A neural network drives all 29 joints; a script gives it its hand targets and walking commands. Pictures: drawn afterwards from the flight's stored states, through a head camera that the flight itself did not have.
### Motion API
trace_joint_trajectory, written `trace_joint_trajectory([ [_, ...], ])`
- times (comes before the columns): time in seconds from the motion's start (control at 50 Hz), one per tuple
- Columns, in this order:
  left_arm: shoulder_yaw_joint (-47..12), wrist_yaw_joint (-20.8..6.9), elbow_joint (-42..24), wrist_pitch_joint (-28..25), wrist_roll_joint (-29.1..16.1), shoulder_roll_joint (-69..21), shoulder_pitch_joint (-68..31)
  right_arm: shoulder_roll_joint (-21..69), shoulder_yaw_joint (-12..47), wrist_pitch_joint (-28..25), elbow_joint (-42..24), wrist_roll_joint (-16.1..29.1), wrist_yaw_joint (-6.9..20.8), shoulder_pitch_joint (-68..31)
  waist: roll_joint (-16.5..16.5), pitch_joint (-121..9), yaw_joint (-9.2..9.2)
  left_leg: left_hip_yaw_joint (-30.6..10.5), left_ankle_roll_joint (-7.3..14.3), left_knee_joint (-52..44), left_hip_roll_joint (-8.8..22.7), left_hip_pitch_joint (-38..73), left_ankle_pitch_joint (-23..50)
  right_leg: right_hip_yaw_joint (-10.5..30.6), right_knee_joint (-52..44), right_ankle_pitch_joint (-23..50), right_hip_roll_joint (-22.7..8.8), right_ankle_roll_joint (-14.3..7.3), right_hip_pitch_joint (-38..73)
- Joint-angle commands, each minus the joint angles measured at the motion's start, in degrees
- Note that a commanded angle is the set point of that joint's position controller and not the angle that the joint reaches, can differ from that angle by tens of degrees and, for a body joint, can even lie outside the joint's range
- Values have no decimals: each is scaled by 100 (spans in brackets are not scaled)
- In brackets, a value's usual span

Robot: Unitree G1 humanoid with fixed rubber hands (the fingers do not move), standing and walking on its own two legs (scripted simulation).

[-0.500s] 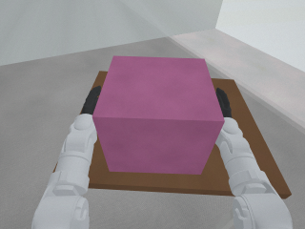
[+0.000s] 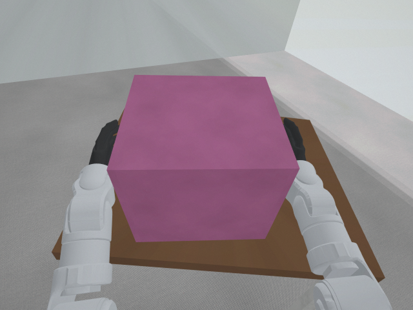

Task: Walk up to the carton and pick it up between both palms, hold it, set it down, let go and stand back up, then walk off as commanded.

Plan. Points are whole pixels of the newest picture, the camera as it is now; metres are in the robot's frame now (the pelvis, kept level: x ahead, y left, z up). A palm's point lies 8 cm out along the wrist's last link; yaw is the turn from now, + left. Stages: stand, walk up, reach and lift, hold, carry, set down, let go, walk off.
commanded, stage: reach and lift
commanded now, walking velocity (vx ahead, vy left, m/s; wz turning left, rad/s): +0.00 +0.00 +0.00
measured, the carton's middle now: (201, 158) +0.38 +0.00 +0.12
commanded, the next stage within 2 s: hold in 0.44 s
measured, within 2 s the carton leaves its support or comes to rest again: neither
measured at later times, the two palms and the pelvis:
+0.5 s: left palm (112, 157) +0.33 +0.16 +0.16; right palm (309, 162) +0.33 -0.19 +0.17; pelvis -0.03 +0.01 +0.00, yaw -3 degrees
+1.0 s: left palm (102, 152) +0.34 +0.18 +0.17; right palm (303, 155) +0.34 -0.18 +0.18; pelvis -0.02 +0.01 +0.00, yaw -1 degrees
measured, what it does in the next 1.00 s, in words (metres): stands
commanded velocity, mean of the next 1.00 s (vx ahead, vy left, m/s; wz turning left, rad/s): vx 0.00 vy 0.00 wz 0.00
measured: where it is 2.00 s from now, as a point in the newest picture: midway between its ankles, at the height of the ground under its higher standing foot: outside the picture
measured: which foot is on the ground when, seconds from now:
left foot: down 0.00-1.00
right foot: down 0.00-1.00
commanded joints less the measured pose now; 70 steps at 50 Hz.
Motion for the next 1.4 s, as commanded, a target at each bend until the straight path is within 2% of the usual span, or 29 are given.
trace_joint_trajectory([
  [0.0, -3063, -787, -1379, -68, -407, -3069, -3708, 2610, 1977, -95, -1865, 240, 714, -3464, 1075, -1623, -268, 501, -275, -12, -567, 812, 2459, 20, 16, 1709, 534, -82, 578],
  [0.02, -2890, -840, -1206, 27, -295, -3000, -3497, 2573, 1974, -15, -1745, 202, 735, -3383, 934, -1410, -214, 527, -209, -108, -565, 740, 2317, 17, -12, 1577, 518, -87, 640],
  [0.04, -2820, -879, -1124, 98, -217, -2988, -3597, 2517, 1867, 38, -1629, 180, 770, -3461, 967, -1185, -221, 540, -175, -199, -551, 659, 2098, 22, -40, 1329, 496, -105, 587],
  [0.06, -2671, -920, -1063, 162, -124, -2932, -3562, 2531, 1949, 51, -1741, 203, 787, -3577, 792, -1190, -137, 574, -99, -244, -560, 614, 2004, 3, -48, 1304, 504, -96, 732],
  [0.12, -2663, -917, -1138, 239, -167, -3174, -3857, 2576, 1920, 49, -1827, 288, 889, -3854, 765, -1389, -41, 553, -108, -284, -518, 664, 1953, -17, -53, 1079, 549, -133, 667],
  [0.2, -3200, -572, -2181, 50, -557, -3585, -4345, 2976, 2367, -183, -2892, 654, 1017, -4469, 883, -2918, 153, 490, -263, 43, -495, 1366, 3040, -111, 80, 1614, 677, -91, 605],
  [0.26, -3286, -356, -2049, 55, -657, -3566, -4055, 3010, 2589, -214, -3294, 659, 1040, -4683, 630, -3248, 297, 467, -176, 159, -501, 1469, 3066, -69, 22, 1783, 726, -57, 480],
  [0.3, -3055, -346, -1675, 159, -483, -3355, -3768, 2844, 2504, -99, -3008, 581, 1056, -4510, 464, -2879, 331, 493, -61, 0, -527, 1169, 2407, -56, -39, 1521, 692, -67, 491],
  [0.32, -2753, -392, -1316, 217, -330, -3113, -3744, 2747, 2313, 10, -2557, 418, 1079, -4367, 308, -2378, 338, 534, 41, -185, -541, 848, 1738, -31, -103, 1133, 650, -64, 428],
  [0.38, -2097, -636, -723, 380, -39, -2755, -3874, 2779, 1952, 202, -2018, 125, 1140, -4301, -144, -1725, 297, 671, 373, -641, -595, 121, 465, -2, -188, 326, 482, 9, 555],
  [0.42, -1910, -749, -474, 369, -1, -2696, -4234, 2921, 1704, 231, -1668, -47, 1174, -4490, -140, -1561, 260, 778, 467, -807, -620, -177, -104, 27, -243, -227, 390, 30, 572],
  [0.44, -1877, -814, -381, 363, -32, -2715, -4289, 2892, 1529, 275, -1428, -115, 1176, -4407, -83, -1457, 140, 774, 453, -828, -615, -171, -130, 4, -243, -272, 360, 27, 483],
  [0.46, -1960, -839, -543, 303, -115, -2812, -4508, 3091, 1593, 229, -1523, -75, 1159, -4555, -50, -1717, 178, 801, 448, -795, -631, -145, 31, 32, -216, -91, 342, 47, 614],
  [0.48, -2071, -872, -609, 245, -223, -2921, -4590, 3184, 1646, 216, -1559, -28, 1116, -4625, -23, -1905, 95, 792, 425, -745, -628, -103, 199, 20, -188, 81, 351, 71, 683],
  [0.58, -2621, -758, -1007, 24, -594, -3211, -5280, 3427, 1699, 65, -1672, 69, 999, -5015, 612, -2763, -107, 714, 213, -450, -632, 228, 857, 9, 11, 785, 355, 90, 824],
  [0.7, -2480, -789, -668, 201, -285, -3074, -4934, 3092, 1485, 181, -1055, -97, 929, -4648, 909, -2117, -194, 694, 158, -528, -606, 203, 533, -31, -79, 408, 330, 45, 707],
  [0.8, -2545, -831, -1078, 379, -286, -3149, -4763, 2920, 1621, 259, -1237, 224, 880, -4594, 1012, -2088, -203, 625, 56, -420, -581, 453, 1146, -64, -46, 810, 450, 2, 775],
  [0.86, -2650, -817, -1437, 467, -357, -3229, -4657, 2984, 1821, 296, -1650, 463, 835, -4637, 981, -2231, -141, 615, -23, -297, -582, 642, 1734, -84, 7, 1231, 529, 5, 967],
  [0.9, -2656, -785, -1522, 497, -374, -3261, -4744, 2984, 1843, 339, -1732, 526, 842, -4659, 919, -2102, -133, 574, -48, -274, -574, 703, 1802, -83, -37, 1142, 564, -20, 822],
  [0.94, -2627, -749, -1526, 544, -343, -3220, -4577, 2993, 2033, 335, -2135, 609, 859, -4841, 762, -2206, 26, 591, 0, -299, -580, 690, 1778, -97, -58, 1133, 585, -2, 912],
  [1.0, -2552, -735, -1439, 636, -292, -3176, -4452, 2942, 2000, 446, -1992, 563, 888, -4653, 647, -1907, -9, 587, 15, -356, -585, 628, 1601, -100, -90, 1004, 583, -17, 795],
  [1.04, -2492, -735, -1451, 680, -263, -3140, -4390, 2892, 2065, 505, -2057, 640, 930, -4629, 569, -1836, 84, 561, 19, -377, -555, 694, 1570, -102, -123, 818, 616, -40, 637],
  [1.08, -2576, -722, -1641, 692, -349, -3158, -4384, 2907, 2122, 495, -2370, 677, 955, -4730, 550, -2116, 82, 582, 27, -342, -570, 712, 1677, -95, -100, 974, 609, -26, 694],
  [1.1, -2503, -720, -1538, 724, -311, -3127, -4376, 2894, 2084, 556, -2153, 655, 963, -4636, 502, -1965, 98, 581, 29, -377, -570, 675, 1603, -90, -107, 920, 612, -26, 660],
  [1.14, -2540, -703, -1634, 730, -339, -3091, -4431, 2953, 2170, 543, -2379, 694, 970, -4717, 475, -2191, 146, 595, 42, -333, -580, 740, 1699, -99, -93, 1014, 635, -22, 702],
  [1.16, -2521, -703, -1610, 758, -338, -3105, -4354, 2878, 2105, 598, -2214, 695, 981, -4564, 495, -2055, 99, 575, 28, -339, -563, 762, 1674, -87, -102, 989, 620, -32, 589],
  [1.3, -2585, -783, -1857, 781, -414, -2987, -4113, 2928, 2240, 674, -2692, 750, 866, -4439, 341, -2375, 40, 607, 99, -245, -638, 665, 1912, 11, -45, 1639, 585, 45, 1052],
  [1.36, -2604, -844, -1889, 797, -353, -2896, -4129, 2896, 2189, 756, -2630, 725, 803, -4297, 514, -2293, -55, 595, 65, -249, -676, 601, 1843, 22, 6, 1753, 529, 74, 1031],
  [1.38, -2556, -856, -1917, 790, -379, -2840, -4192, 2920, 2203, 782, -2664, 752, 780, -4343, 422, -2346, -53, 611, 104, -256, -685, 550, 1796, 42, 11, 1734, 523, 104, 1152],
])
